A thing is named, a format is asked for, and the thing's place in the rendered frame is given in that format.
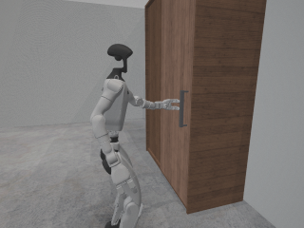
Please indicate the robot right forearm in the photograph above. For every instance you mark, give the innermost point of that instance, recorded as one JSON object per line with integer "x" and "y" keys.
{"x": 101, "y": 133}

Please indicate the robot right upper arm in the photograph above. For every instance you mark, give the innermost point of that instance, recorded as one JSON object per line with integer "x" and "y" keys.
{"x": 112, "y": 90}

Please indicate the robot left forearm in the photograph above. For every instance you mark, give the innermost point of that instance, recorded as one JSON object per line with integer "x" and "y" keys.
{"x": 150, "y": 105}

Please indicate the wardrobe door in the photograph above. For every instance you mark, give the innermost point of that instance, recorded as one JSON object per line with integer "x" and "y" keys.
{"x": 155, "y": 75}
{"x": 177, "y": 57}

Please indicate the robot left hand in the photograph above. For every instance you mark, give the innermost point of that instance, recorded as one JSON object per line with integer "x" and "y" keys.
{"x": 166, "y": 104}

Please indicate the handle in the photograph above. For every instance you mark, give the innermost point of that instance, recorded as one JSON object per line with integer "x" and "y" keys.
{"x": 182, "y": 107}
{"x": 146, "y": 91}

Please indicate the robot right hand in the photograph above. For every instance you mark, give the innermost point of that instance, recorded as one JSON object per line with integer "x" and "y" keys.
{"x": 120, "y": 174}

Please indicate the robot left upper arm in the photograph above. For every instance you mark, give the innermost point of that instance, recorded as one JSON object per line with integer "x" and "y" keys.
{"x": 134, "y": 100}

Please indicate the robot left thigh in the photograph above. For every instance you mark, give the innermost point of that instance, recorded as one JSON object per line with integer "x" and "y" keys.
{"x": 124, "y": 153}

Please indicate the robot left shin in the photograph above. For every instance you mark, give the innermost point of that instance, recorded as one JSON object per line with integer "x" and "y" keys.
{"x": 119, "y": 207}

